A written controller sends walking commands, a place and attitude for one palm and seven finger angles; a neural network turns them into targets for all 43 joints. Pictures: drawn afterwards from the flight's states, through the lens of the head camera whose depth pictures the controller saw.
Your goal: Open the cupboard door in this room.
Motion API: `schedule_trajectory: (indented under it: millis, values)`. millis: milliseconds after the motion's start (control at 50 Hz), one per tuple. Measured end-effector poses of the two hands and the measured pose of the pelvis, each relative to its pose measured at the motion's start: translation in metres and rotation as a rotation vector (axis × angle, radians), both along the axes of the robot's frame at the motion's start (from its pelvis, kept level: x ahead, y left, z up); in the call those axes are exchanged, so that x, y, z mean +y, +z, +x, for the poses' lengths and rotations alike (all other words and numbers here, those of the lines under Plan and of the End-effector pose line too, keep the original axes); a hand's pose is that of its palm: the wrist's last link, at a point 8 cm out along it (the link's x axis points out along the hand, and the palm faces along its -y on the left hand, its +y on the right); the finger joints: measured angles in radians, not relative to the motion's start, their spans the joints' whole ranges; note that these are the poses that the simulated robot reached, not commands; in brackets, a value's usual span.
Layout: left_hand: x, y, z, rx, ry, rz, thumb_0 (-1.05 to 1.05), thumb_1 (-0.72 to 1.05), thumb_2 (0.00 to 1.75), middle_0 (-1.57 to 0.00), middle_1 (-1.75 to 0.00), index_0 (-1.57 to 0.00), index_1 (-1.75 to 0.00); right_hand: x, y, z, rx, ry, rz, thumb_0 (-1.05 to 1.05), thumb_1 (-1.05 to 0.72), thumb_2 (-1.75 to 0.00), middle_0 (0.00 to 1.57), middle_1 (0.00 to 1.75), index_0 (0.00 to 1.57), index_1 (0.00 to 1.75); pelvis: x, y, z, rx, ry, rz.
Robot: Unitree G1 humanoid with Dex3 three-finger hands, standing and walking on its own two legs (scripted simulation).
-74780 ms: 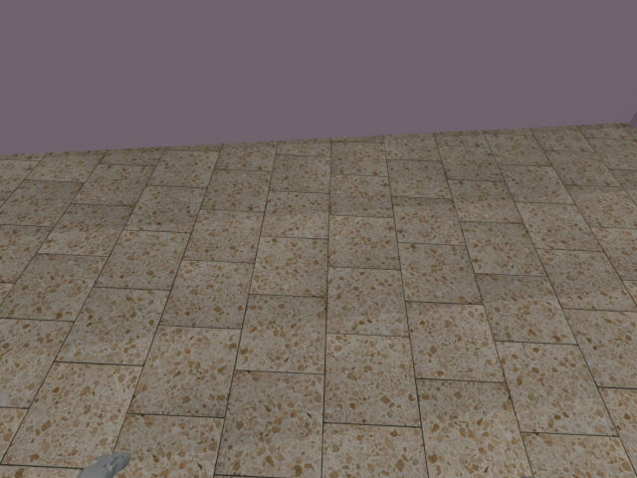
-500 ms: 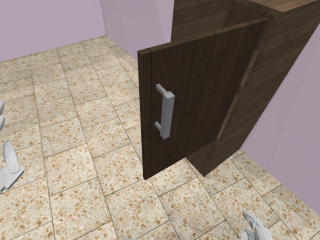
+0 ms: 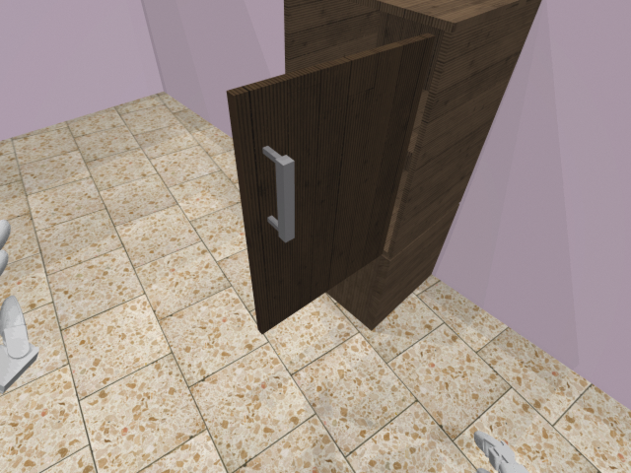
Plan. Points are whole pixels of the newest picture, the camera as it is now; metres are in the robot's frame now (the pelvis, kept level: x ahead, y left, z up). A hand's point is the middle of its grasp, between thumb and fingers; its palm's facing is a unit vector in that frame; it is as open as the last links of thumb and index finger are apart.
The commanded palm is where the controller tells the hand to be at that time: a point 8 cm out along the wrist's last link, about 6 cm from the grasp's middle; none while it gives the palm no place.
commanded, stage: stop stepping back and stand still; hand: left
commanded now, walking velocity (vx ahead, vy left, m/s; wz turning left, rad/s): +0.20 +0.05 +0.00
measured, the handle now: (278, 195) +0.51 +0.10 +0.08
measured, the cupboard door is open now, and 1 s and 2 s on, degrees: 86 86 86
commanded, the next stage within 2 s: let the arm hang, fingers relaxed in 0.44 s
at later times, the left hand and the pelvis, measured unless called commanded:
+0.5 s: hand (11, 372) +0.16 +0.28 +0.16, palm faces +0.49 -0.76 -0.43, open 7.4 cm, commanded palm +0.11 +0.31 +0.18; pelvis -0.02 +0.00 -0.01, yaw +1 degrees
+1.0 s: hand out of the picture -0.01 +0.18 -0.17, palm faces +0.11 -0.97 -0.21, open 7.0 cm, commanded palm none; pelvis -0.04 -0.01 +0.00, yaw +5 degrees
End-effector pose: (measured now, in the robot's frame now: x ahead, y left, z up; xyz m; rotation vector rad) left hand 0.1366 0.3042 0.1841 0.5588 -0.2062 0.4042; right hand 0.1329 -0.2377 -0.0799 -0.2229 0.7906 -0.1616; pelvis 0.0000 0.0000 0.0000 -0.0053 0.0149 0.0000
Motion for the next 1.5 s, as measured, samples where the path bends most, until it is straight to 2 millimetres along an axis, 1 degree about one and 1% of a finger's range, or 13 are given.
schedule_trajectory:
  millis: [140,240,360,440,540,580,660,740,800,940,1080,1260,1500]
  values:
    - [0.015,-0.018,0.004,-0.083,0.050,-0.098,0.01,0.89,0.90,-0.22,-0.30,-0.21,-0.30,-0.014,0.002,-0.020,-0.032,-0.049,-0.075,0.01,-0.91,-0.90,0.20,0.30,0.20,0.30,0.008,-0.007,-0.012,-0.045,0.012,0.012]
    - [-0.003,-0.013,0.004,-0.067,-0.013,-0.077,0.01,0.89,0.90,-0.21,-0.30,-0.20,-0.30,-0.004,0.011,-0.026,-0.098,-0.039,-0.038,0.01,-0.91,-0.90,0.20,0.30,0.20,0.30,0.001,-0.004,-0.029,-0.042,0.011,0.015]
    - [-0.020,0.005,-0.020,-0.041,-0.060,0.014,0.01,0.89,0.90,-0.22,-0.30,-0.21,-0.30,0.003,0.004,-0.032,-0.055,-0.004,0.016,0.01,-0.90,-0.90,0.21,0.30,0.20,0.30,-0.008,0.000,-0.033,-0.016,0.009,-0.008]
    - [-0.008,0.002,-0.026,-0.035,0.000,0.013,0.01,0.89,0.90,-0.22,-0.30,-0.21,-0.30,0.002,-0.002,-0.032,-0.005,0.005,0.007,0.01,-0.90,-0.90,0.21,0.30,0.20,0.30,-0.004,0.001,-0.027,-0.020,-0.001,-0.003]
    - [0.013,-0.015,-0.012,-0.057,0.070,-0.054,0.01,0.89,0.90,-0.22,-0.30,-0.21,-0.30,0.003,-0.010,-0.019,-0.006,0.010,-0.026,0.01,-0.90,-0.90,0.21,0.30,0.20,0.30,0.007,-0.007,-0.019,-0.051,0.020,-0.001]
    - [0.018,-0.044,0.003,0.049,0.069,-0.088,0.01,0.89,0.90,-0.21,-0.30,-0.20,-0.30,0.005,-0.015,-0.014,-0.005,0.042,-0.007,0.01,-0.90,-0.90,0.20,0.30,0.20,0.30,0.011,-0.009,-0.021,-0.035,0.027,0.004]
    - [0.000,-0.159,0.014,0.556,0.088,-0.296,0.00,0.90,0.90,-0.20,-0.30,-0.19,-0.29,0.010,-0.032,-0.017,0.060,0.069,0.030,0.01,-0.91,-0.90,0.20,0.30,0.20,0.30,0.013,-0.009,-0.032,-0.011,0.056,0.016]
    - [-0.059,-0.264,-0.033,0.982,0.038,-0.458,0.01,0.91,0.90,-0.20,-0.30,-0.19,-0.29,0.012,-0.048,-0.041,0.153,0.060,0.066,0.01,-0.91,-0.90,0.20,0.30,0.20,0.30,0.003,-0.014,-0.041,-0.018,0.032,0.052]
    - [-0.104,-0.315,-0.090,1.208,0.035,-0.589,0.00,0.92,0.90,-0.20,-0.30,-0.19,-0.29,0.008,-0.059,-0.068,0.257,0.024,0.085,0.01,-0.91,-0.90,0.20,0.30,0.20,0.30,-0.008,-0.017,-0.043,-0.038,0.039,0.047]
    - [-0.088,-0.325,-0.136,1.280,0.202,-0.664,-0.07,1.01,0.89,-0.21,-0.30,-0.21,-0.30,-0.006,-0.064,-0.135,0.535,-0.023,0.036,0.01,-0.93,-0.90,0.20,0.30,0.20,0.30,-0.013,-0.007,-0.037,-0.042,0.097,-0.011]
    - [-0.077,-0.321,-0.178,1.446,0.284,-0.655,-0.02,0.95,0.90,-0.21,-0.30,-0.20,-0.30,0.003,-0.063,-0.172,0.633,-0.057,0.059,0.01,-0.92,-0.90,0.20,0.30,0.20,0.30,-0.007,0.002,-0.035,-0.044,0.081,-0.006]
    - [-0.082,-0.320,-0.205,1.523,0.323,-0.681,0.00,0.92,0.90,-0.20,-0.30,-0.20,-0.29,0.032,-0.068,-0.180,0.664,-0.043,0.123,0.01,-0.91,-0.90,0.20,0.30,0.20,0.30,-0.001,0.005,-0.032,-0.051,0.074,0.001]
    - [-0.104,-0.328,-0.206,1.535,0.282,-0.745,0.00,0.91,0.90,-0.20,-0.30,-0.20,-0.29,0.044,-0.068,-0.170,0.638,-0.047,0.127,0.01,-0.91,-0.90,0.20,0.30,0.20,0.30,0.004,0.005,-0.029,-0.053,0.069,0.004]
